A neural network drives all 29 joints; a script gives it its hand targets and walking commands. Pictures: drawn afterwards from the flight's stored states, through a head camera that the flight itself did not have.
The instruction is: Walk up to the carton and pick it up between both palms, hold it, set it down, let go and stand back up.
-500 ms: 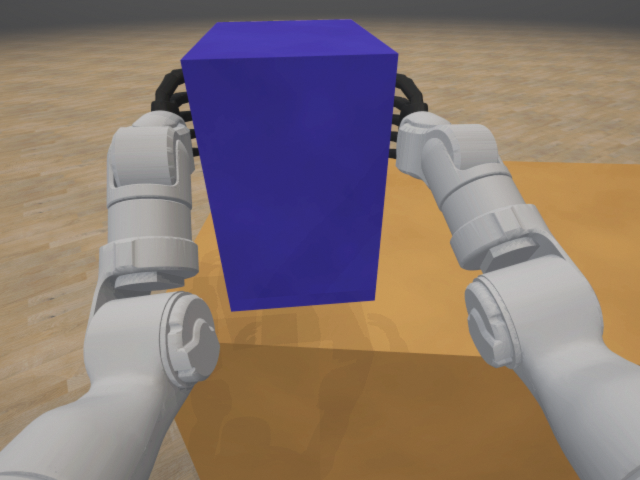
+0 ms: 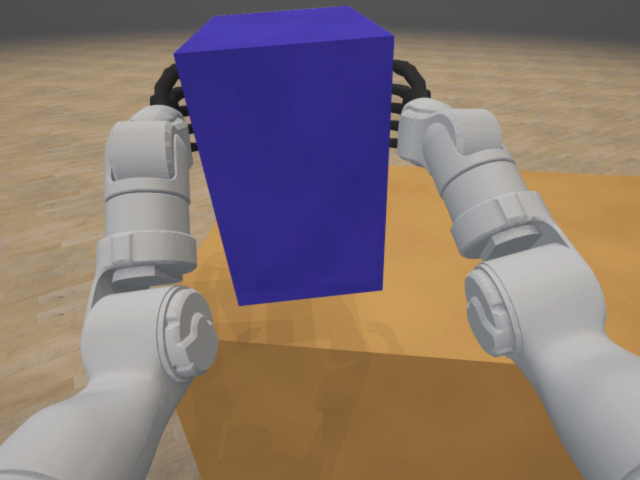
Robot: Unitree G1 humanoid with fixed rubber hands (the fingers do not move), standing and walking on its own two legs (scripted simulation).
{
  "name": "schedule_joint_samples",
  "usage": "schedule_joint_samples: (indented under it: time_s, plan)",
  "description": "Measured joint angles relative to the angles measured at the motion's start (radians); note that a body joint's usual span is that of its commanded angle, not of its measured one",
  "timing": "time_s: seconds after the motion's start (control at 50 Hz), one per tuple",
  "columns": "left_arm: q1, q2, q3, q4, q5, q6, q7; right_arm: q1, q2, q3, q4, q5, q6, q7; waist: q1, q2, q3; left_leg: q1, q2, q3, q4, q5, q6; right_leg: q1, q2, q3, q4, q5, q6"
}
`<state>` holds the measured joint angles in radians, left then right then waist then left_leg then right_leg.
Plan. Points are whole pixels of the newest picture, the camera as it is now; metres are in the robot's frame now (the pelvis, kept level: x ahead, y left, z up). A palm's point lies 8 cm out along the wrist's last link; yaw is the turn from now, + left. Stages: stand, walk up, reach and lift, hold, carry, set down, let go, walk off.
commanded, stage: hold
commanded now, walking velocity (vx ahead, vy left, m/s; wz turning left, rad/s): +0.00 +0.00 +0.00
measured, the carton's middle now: (295, 149) +0.42 +0.00 +0.28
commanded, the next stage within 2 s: none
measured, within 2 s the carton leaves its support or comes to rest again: neither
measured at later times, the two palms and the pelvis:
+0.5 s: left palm (165, 131) +0.38 +0.15 +0.33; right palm (408, 125) +0.37 -0.12 +0.33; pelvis +0.00 +0.00 +0.00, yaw +0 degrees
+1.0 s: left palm (168, 129) +0.38 +0.14 +0.33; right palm (411, 125) +0.37 -0.13 +0.33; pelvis +0.00 +0.00 +0.00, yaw +0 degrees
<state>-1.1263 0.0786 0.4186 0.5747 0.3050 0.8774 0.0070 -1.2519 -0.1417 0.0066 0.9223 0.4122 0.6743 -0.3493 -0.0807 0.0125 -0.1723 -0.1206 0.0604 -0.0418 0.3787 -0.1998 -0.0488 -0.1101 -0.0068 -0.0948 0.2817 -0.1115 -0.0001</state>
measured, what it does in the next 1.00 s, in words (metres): stands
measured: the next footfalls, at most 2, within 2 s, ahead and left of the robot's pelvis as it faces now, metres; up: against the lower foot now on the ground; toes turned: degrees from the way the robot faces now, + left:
none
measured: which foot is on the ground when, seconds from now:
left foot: down 0.00-1.00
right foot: down 0.00-1.00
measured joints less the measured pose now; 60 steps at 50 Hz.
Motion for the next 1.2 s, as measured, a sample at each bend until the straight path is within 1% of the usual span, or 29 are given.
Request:
schedule_joint_samples:
  time_s: [0.18, 0.42, 0.62, 0.82, 1.2]
  plan:
    - [0.007, 0.004, -0.001, -0.003, -0.012, -0.002, 0.0, 0.022, -0.003, 0.034, -0.029, 0.015, 0.006, -0.008, 0.001, 0.006, 0.001, 0.0, 0.006, -0.007, 0.003, -0.004, -0.004, 0.005, 0.006, -0.006, -0.002, -0.004, -0.003]
    - [0.026, 0.003, -0.012, -0.04, -0.015, 0.011, -0.004, 0.042, 0.002, 0.028, -0.068, 0.022, 0.014, -0.022, -0.007, 0.0, 0.008, 0.006, 0.002, -0.013, 0.009, -0.009, -0.002, 0.018, 0.003, -0.011, -0.007, -0.005, 0.001]
    - [0.04, -0.01, -0.011, -0.061, -0.005, 0.016, -0.002, 0.037, -0.002, 0.023, -0.059, 0.027, 0.014, -0.017, -0.007, 0.0, 0.007, 0.013, -0.002, -0.001, 0.008, -0.013, 0.002, 0.018, -0.001, 0.001, -0.002, -0.008, 0.004]
    - [0.033, -0.012, -0.004, -0.051, -0.002, 0.016, 0.001, 0.03, -0.006, 0.033, -0.045, 0.026, 0.013, -0.01, -0.002, 0.005, 0.005, 0.016, 0.003, 0.001, 0.005, -0.012, -0.001, 0.017, 0.004, 0.004, 0.001, -0.009, 0.001]
    - [0.017, 0.004, -0.007, -0.03, -0.009, 0.009, -0.006, 0.033, 0.004, 0.019, -0.056, 0.016, 0.015, -0.019, -0.004, 0.0, 0.005, 0.005, 0.001, -0.011, 0.006, -0.006, -0.002, 0.013, 0.003, -0.006, -0.004, -0.004, 0.0]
